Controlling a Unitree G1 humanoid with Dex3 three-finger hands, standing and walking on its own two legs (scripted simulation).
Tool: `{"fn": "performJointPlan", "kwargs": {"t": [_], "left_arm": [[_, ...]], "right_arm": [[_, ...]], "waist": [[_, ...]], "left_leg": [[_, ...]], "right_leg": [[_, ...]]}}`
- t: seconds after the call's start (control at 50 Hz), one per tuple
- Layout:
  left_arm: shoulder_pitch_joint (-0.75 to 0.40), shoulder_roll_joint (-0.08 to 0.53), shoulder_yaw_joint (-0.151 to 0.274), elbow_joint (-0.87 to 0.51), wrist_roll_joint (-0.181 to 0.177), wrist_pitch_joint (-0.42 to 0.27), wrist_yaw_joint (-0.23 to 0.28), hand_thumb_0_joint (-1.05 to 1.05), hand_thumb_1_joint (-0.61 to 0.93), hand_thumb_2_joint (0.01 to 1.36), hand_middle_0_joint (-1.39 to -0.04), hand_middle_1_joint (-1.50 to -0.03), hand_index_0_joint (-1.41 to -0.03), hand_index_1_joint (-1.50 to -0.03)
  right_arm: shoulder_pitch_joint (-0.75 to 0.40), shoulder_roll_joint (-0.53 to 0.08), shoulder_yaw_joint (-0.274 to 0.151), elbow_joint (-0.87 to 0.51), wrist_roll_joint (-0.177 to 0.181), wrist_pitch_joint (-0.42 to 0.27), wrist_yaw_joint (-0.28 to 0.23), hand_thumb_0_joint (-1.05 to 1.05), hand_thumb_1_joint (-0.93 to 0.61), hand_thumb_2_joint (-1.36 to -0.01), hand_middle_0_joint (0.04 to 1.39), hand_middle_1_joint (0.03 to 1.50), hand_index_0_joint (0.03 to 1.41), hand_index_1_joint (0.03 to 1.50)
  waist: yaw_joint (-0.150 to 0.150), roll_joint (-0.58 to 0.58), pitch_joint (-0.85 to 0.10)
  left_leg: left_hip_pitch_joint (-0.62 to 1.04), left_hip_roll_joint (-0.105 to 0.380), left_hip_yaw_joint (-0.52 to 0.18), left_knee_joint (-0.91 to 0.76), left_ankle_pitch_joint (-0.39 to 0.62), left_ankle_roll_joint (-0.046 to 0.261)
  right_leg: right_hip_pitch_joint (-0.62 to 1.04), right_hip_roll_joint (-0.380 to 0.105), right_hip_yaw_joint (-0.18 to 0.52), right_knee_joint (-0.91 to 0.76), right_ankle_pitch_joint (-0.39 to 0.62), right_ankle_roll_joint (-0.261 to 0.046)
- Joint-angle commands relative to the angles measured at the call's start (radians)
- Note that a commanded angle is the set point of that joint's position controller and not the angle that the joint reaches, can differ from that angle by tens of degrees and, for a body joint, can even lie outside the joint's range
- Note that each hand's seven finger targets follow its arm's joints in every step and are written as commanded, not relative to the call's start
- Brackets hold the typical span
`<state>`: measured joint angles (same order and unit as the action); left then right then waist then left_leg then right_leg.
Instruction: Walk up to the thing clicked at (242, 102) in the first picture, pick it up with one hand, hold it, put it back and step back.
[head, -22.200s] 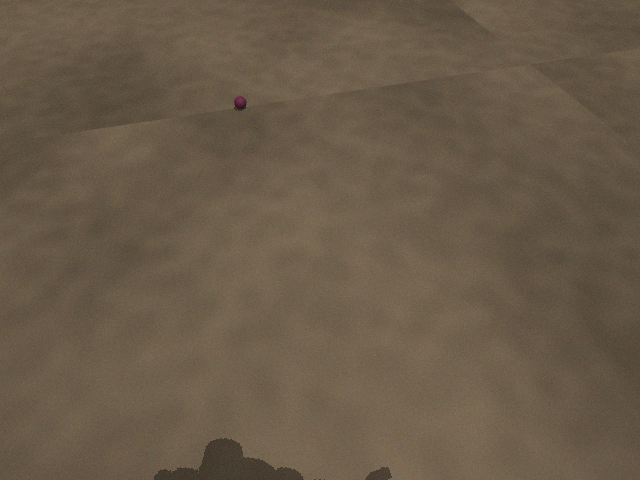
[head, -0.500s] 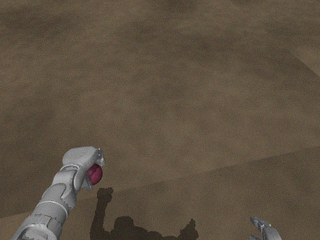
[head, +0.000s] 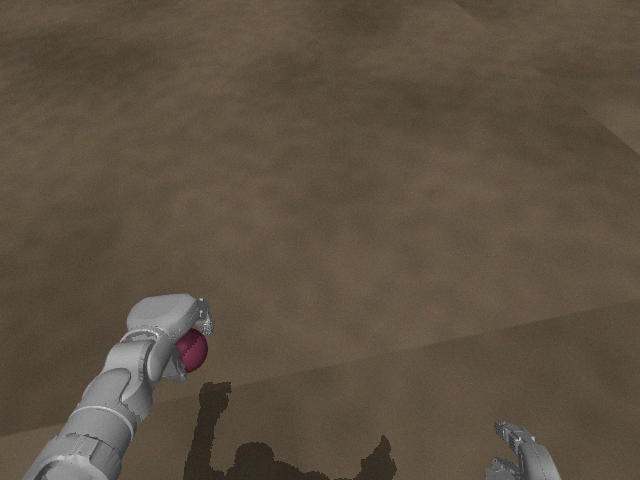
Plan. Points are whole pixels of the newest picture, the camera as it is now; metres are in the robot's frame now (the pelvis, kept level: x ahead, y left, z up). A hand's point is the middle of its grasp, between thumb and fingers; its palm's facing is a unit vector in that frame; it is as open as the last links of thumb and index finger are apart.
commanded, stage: hold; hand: left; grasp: from above
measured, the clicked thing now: (184, 350) +0.31 +0.22 -0.07
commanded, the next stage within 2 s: crouch in 0.66 s
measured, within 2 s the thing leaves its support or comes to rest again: neither
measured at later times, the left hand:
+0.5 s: hand (173, 349) +0.29 +0.22 -0.03, palm faces -0.46 -0.05 -0.89, open 8.7 cm
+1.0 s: hand (178, 354) +0.29 +0.22 -0.05, palm faces -0.48 -0.04 -0.88, open 8.8 cm
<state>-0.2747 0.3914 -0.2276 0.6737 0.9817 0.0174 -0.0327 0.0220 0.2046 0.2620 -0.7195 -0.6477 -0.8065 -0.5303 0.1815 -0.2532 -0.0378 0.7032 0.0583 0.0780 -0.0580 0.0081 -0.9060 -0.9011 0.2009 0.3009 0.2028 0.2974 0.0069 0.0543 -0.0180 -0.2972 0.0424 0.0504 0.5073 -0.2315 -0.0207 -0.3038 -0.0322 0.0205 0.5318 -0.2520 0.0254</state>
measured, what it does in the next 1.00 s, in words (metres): stands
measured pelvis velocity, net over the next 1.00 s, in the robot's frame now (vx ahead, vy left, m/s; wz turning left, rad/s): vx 0.00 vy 0.00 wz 0.01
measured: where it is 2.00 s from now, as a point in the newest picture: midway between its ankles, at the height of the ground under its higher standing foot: outside the picture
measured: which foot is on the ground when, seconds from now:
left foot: down 0.00-1.00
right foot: down 0.00-1.00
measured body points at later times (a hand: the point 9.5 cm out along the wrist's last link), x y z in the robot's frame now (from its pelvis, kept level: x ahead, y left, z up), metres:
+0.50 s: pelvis +0.00 +0.00 +0.00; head +0.00 -0.02 +0.45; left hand +0.31 +0.22 +0.02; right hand +0.15 -0.25 -0.11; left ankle +0.02 +0.13 -0.73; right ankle +0.02 -0.14 -0.73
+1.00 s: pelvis +0.00 +0.00 +0.00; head +0.02 -0.02 +0.45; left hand +0.32 +0.22 +0.00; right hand +0.14 -0.26 -0.12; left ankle +0.02 +0.13 -0.73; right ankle +0.02 -0.14 -0.73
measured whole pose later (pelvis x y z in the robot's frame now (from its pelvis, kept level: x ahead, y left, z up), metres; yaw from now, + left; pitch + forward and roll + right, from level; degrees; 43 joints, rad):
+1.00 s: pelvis +0.00 +0.00 +0.00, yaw +0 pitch +2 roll +1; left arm -0.30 0.39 -0.21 0.76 1.01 -0.03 0.01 0.02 0.19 0.36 -0.67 -0.70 -0.75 -0.59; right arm 0.17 -0.25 -0.03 0.70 0.05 0.07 -0.06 0.01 -0.90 -0.90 0.20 0.30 0.20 0.30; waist -0.01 0.04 0.00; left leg -0.30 0.04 0.04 0.49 -0.22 -0.02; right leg -0.31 -0.03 0.01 0.52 -0.24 0.02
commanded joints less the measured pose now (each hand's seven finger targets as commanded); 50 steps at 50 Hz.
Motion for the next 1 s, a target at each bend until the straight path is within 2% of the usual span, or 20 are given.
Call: {"fn": "performJointPlan", "kwargs": {"t": [0.0, 0.14, 0.18, 0.24, 0.26, 0.34, 0.38, 0.4, 0.44, 0.48, 0.5, 0.54, 0.56, 0.64, 0.72, 0.74, 0.76, 0.78, 0.88, 0.98], "left_arm": [[-0.357, 0.218, 0.109, -0.221, -0.009, -0.006, 0.026, 0.000, 0.705, 0.512, -0.933, -0.735, -1.037, -0.630], [-0.386, 0.226, 0.112, -0.267, -0.018, -0.014, 0.006, 0.000, 0.720, 0.517, -0.923, -0.765, -1.037, -0.649], [-0.348, 0.245, 0.135, -0.234, -0.012, -0.011, 0.007, 0.000, 0.702, 0.496, -0.920, -0.748, -1.030, -0.636], [-0.358, 0.217, 0.106, -0.248, -0.006, -0.013, 0.003, 0.000, 0.689, 0.522, -0.911, -0.775, -1.021, -0.664], [-0.370, 0.237, 0.124, -0.256, -0.003, -0.014, 0.003, 0.000, 0.700, 0.500, -0.906, -0.772, -1.023, -0.653], [-0.346, 0.214, 0.107, -0.221, -0.009, -0.011, 0.005, 0.000, 0.688, 0.515, -0.906, -0.778, -1.019, -0.664], [-0.382, 0.258, 0.142, -0.239, -0.003, -0.015, 0.012, 0.000, 0.668, 0.500, -0.879, -0.786, -0.998, -0.665], [-0.373, 0.254, 0.139, -0.236, -0.001, -0.017, 0.011, 0.000, 0.669, 0.499, -0.877, -0.784, -0.996, -0.663], [-0.345, 0.205, 0.101, -0.234, -0.003, -0.014, 0.007, 0.000, 0.675, 0.524, -0.898, -0.779, -1.008, -0.667], [-0.357, 0.242, 0.132, -0.235, -0.002, -0.017, 0.014, 0.000, 0.678, 0.520, -0.889, -0.784, -1.004, -0.667], [-0.364, 0.215, 0.104, -0.237, 0.002, -0.017, 0.013, 0.000, 0.640, 0.526, -0.875, -0.777, -0.983, -0.667], [-0.398, 0.252, 0.136, -0.250, 0.003, -0.016, 0.021, 0.000, 0.664, 0.507, -0.864, -0.805, -0.989, -0.679], [-0.358, 0.241, 0.135, -0.191, 0.004, -0.011, 0.024, 0.000, 0.641, 0.516, -0.867, -0.789, -0.981, -0.672], [-0.324, 0.206, 0.112, -0.175, -0.001, -0.011, 0.026, 0.000, 0.671, 0.517, -0.886, -0.789, -1.001, -0.672], [-0.386, 0.229, 0.117, -0.239, 0.007, -0.016, 0.027, 0.000, 0.634, 0.538, -0.866, -0.794, -0.975, -0.684], [-0.416, 0.242, 0.125, -0.262, 0.004, -0.018, 0.028, 0.000, 0.714, 0.511, -0.842, -0.874, -1.011, -0.702], [-0.389, 0.239, 0.129, -0.214, 0.004, -0.014, 0.031, 0.000, 0.639, 0.510, -0.765, -0.821, -0.931, -0.658], [-0.363, 0.223, 0.122, -0.189, 0.004, -0.012, 0.032, 0.000, 0.612, 0.545, -0.843, -0.820, -0.961, -0.701], [-0.328, 0.200, 0.110, -0.118, 0.015, -0.038, 0.051, 0.000, 0.654, 0.610, -0.889, -0.834, -0.994, -0.728], [-0.384, 0.193, 0.112, -0.007, 0.055, -0.083, 0.135, 0.000, 0.627, 0.664, -0.898, -0.827, -0.983, -0.742]], "right_arm": [[-0.091, -0.123, -0.034, -0.136, 0.003, -0.046, -0.014, 0.000, -0.906, -0.901, 0.200, 0.300, 0.200, 0.300], [-0.097, -0.119, -0.028, -0.141, 0.003, -0.050, -0.018, 0.000, -0.903, -0.901, 0.200, 0.300, 0.200, 0.300], [-0.105, -0.116, -0.025, -0.143, 0.003, -0.051, -0.019, 0.000, -0.906, -0.902, 0.200, 0.300, 0.200, 0.300], [-0.107, -0.118, -0.026, -0.146, 0.000, -0.052, -0.018, 0.000, -0.908, -0.903, 0.200, 0.300, 0.200, 0.300], [-0.105, -0.119, -0.027, -0.145, 0.003, -0.051, -0.020, 0.000, -0.906, -0.902, 0.200, 0.300, 0.200, 0.300], [-0.107, -0.117, -0.024, -0.143, 0.001, -0.051, -0.020, 0.000, -0.909, -0.903, 0.200, 0.300, 0.200, 0.300], [-0.102, -0.122, -0.025, -0.142, 0.001, -0.048, -0.019, 0.000, -0.907, -0.903, 0.200, 0.300, 0.200, 0.300], [-0.104, -0.116, -0.024, -0.140, 0.001, -0.049, -0.020, 0.000, -0.906, -0.902, 0.200, 0.300, 0.200, 0.300], [-0.105, -0.116, -0.025, -0.145, 0.000, -0.048, -0.017, 0.000, -0.908, -0.903, 0.200, 0.300, 0.200, 0.300], [-0.104, -0.119, -0.028, -0.138, 0.002, -0.046, -0.020, 0.000, -0.906, -0.902, 0.200, 0.300, 0.200, 0.300], [-0.097, -0.118, -0.027, -0.137, 0.000, -0.047, -0.019, 0.000, -0.908, -0.903, 0.200, 0.300, 0.200, 0.300], [-0.094, -0.123, -0.030, -0.133, 0.001, -0.045, -0.020, 0.000, -0.906, -0.902, 0.200, 0.300, 0.200, 0.300], [-0.091, -0.123, -0.030, -0.128, 0.000, -0.045, -0.019, 0.000, -0.908, -0.903, 0.200, 0.300, 0.200, 0.300], [-0.101, -0.122, -0.030, -0.138, 0.000, -0.047, -0.015, 0.000, -0.908, -0.903, 0.200, 0.300, 0.200, 0.300], [-0.094, -0.119, -0.032, -0.139, -0.001, -0.048, -0.015, 0.000, -0.908, -0.903, 0.200, 0.300, 0.200, 0.300], [-0.094, -0.118, -0.031, -0.136, 0.000, -0.048, -0.016, 0.000, -0.904, -0.908, 0.201, 0.301, 0.201, 0.301], [-0.094, -0.119, -0.030, -0.134, 0.001, -0.048, -0.017, 0.000, -0.877, -0.888, 0.201, 0.301, 0.202, 0.301], [-0.093, -0.119, -0.029, -0.134, 0.001, -0.047, -0.017, 0.000, -0.900, -0.898, 0.200, 0.300, 0.201, 0.300], [-0.082, -0.121, -0.033, -0.127, -0.005, -0.042, -0.014, 0.000, -0.900, -0.899, 0.200, 0.300, 0.201, 0.300], [-0.046, -0.121, -0.039, -0.101, -0.017, -0.034, -0.008, 0.000, -0.903, -0.900, 0.200, 0.300, 0.200, 0.300]], "waist": [[0.000, -0.036, -0.248], [0.003, -0.042, -0.252], [0.013, -0.041, -0.229], [0.000, -0.033, -0.233], [0.006, -0.035, -0.243], [0.001, -0.051, -0.229], [0.005, -0.040, -0.239], [0.014, -0.041, -0.247], [-0.002, -0.046, -0.245], [0.010, -0.023, -0.262], [-0.002, -0.036, -0.259], [0.006, -0.012, -0.270], [0.001, -0.036, -0.243], [0.007, -0.040, -0.216], [0.003, -0.026, -0.265], [0.006, -0.022, -0.284], [0.007, -0.041, -0.265], [0.003, -0.054, -0.240], [-0.011, -0.095, -0.186], [-0.044, -0.112, -0.193]], "left_leg": [[0.138, -0.046, -0.001, -0.064, 0.146, 0.033], [0.156, -0.047, 0.002, -0.074, 0.152, 0.036], [0.142, -0.049, 0.003, -0.079, 0.137, 0.033], [0.155, -0.047, 0.002, -0.084, 0.132, 0.032], [0.159, -0.049, 0.004, -0.082, 0.145, 0.034], [0.158, -0.050, 0.003, -0.083, 0.152, 0.035], [0.155, -0.052, 0.006, -0.086, 0.142, 0.036], [0.157, -0.049, 0.004, -0.087, 0.144, 0.036], [0.169, -0.050, 0.005, -0.086, 0.157, 0.036], [0.177, -0.050, 0.004, -0.086, 0.183, 0.034], [0.178, -0.047, 0.002, -0.083, 0.190, 0.034], [0.181, -0.048, 0.005, -0.084, 0.196, 0.031], [0.171, -0.042, -0.001, -0.089, 0.183, 0.031], [0.157, -0.045, -0.004, -0.099, 0.147, 0.029], [0.179, -0.052, 0.005, -0.083, 0.188, 0.033], [0.185, -0.052, 0.007, -0.079, 0.192, 0.034], [0.176, -0.051, 0.005, -0.082, 0.195, 0.033], [0.165, -0.051, 0.006, -0.082, 0.184, 0.033], [0.124, -0.051, -0.002, -0.079, 0.122, 0.035], [0.053, -0.063, 0.002, -0.007, 0.120, 0.035]], "right_leg": [[0.051, 0.054, -0.021, -0.096, 0.124, -0.024], [0.057, 0.054, -0.021, -0.109, 0.132, -0.022], [0.057, 0.053, -0.023, -0.116, 0.109, -0.023], [0.052, 0.054, -0.021, -0.115, 0.106, -0.026], [0.055, 0.052, -0.021, -0.115, 0.120, -0.024], [0.059, 0.052, -0.022, -0.122, 0.127, -0.022], [0.064, 0.049, -0.019, -0.127, 0.121, -0.022], [0.069, 0.051, -0.023, -0.124, 0.119, -0.023], [0.067, 0.050, -0.021, -0.121, 0.135, -0.023], [0.080, 0.050, -0.023, -0.117, 0.157, -0.025], [0.074, 0.053, -0.024, -0.113, 0.167, -0.025], [0.078, 0.053, -0.024, -0.114, 0.171, -0.027], [0.072, 0.057, -0.030, -0.116, 0.154, -0.028], [0.066, 0.054, -0.029, -0.125, 0.118, -0.030], [0.079, 0.048, -0.023, -0.123, 0.163, -0.025], [0.086, 0.047, -0.021, -0.122, 0.173, -0.023], [0.084, 0.050, -0.025, -0.122, 0.169, -0.024], [0.073, 0.050, -0.024, -0.126, 0.160, -0.023], [0.031, 0.049, -0.027, -0.126, 0.101, -0.024], [-0.033, 0.037, -0.019, -0.071, 0.119, -0.018]]}}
